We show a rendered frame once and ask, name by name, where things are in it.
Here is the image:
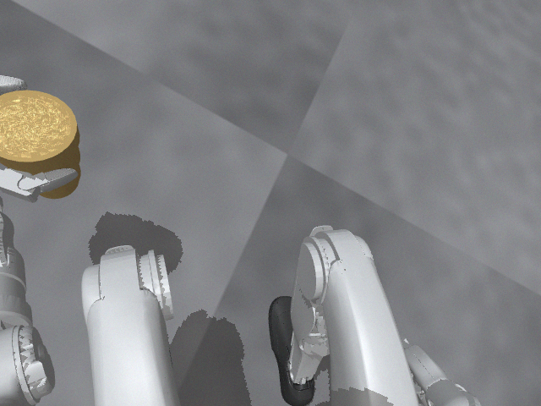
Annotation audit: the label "right robot foot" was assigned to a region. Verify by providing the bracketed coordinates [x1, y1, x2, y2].
[269, 296, 314, 406]

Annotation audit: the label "left robot hand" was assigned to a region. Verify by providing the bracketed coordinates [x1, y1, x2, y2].
[0, 75, 78, 203]

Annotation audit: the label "right robot arm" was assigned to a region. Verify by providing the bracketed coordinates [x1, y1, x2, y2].
[425, 380, 482, 406]

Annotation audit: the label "left robot arm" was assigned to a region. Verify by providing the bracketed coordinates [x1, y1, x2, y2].
[0, 196, 55, 406]

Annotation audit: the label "right robot hand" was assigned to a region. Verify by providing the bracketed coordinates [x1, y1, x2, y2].
[400, 335, 449, 406]

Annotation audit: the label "cup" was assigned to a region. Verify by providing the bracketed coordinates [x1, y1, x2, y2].
[0, 91, 81, 199]

